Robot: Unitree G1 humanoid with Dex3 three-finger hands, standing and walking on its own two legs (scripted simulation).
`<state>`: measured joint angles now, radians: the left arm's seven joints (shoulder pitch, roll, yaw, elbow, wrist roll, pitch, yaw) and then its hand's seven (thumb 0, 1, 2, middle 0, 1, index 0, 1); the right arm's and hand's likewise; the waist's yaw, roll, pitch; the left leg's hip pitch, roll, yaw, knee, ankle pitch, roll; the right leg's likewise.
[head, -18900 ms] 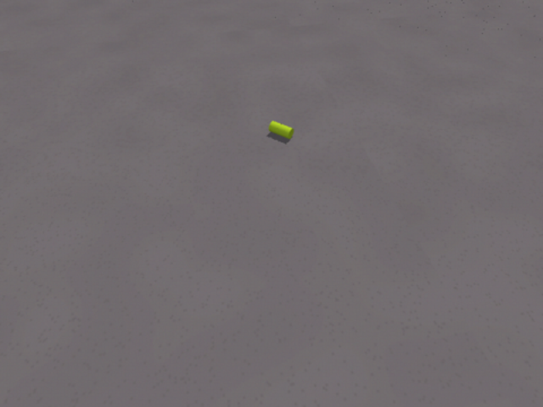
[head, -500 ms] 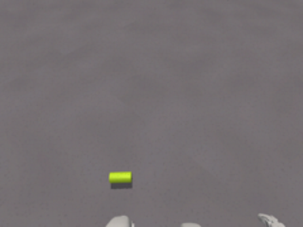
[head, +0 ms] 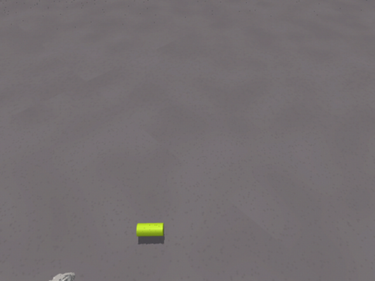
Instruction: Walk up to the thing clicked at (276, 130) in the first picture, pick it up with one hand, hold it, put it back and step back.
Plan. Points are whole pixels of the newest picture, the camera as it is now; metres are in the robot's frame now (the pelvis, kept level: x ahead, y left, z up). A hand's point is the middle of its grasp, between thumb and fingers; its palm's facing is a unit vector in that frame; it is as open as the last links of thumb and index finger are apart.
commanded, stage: walk up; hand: left
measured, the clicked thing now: (150, 229) +0.47 +0.19 -0.74
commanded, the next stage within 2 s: none
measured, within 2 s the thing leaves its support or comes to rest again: neither
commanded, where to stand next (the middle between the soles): +0.10 +0.01 m, yaw +2 degrees
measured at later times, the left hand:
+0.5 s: hand out of the picture +0.08 +0.25 -0.15, palm faces +0.01 -0.94 -0.33, open 7.4 cm
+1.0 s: hand out of the picture +0.12 +0.30 -0.17, palm faces +0.02 -0.93 -0.36, open 7.4 cm
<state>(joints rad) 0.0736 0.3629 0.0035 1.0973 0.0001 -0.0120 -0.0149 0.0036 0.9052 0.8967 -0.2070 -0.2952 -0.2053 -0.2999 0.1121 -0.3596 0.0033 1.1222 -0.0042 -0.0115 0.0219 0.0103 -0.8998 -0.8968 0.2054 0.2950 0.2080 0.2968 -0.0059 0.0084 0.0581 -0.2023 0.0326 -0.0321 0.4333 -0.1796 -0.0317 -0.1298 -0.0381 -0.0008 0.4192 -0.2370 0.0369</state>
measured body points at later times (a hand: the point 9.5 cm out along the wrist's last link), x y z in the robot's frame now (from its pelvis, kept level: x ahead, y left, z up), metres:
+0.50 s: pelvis +0.01 +0.00 +0.00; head +0.02 +0.00 +0.45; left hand +0.08 +0.30 -0.13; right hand +0.10 -0.30 -0.13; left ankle +0.04 +0.14 -0.74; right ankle +0.00 -0.15 -0.74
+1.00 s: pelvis +0.07 +0.03 +0.00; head +0.12 +0.05 +0.44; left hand +0.12 +0.35 -0.14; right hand +0.16 -0.28 -0.12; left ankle +0.06 +0.14 -0.74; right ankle +0.07 -0.12 -0.70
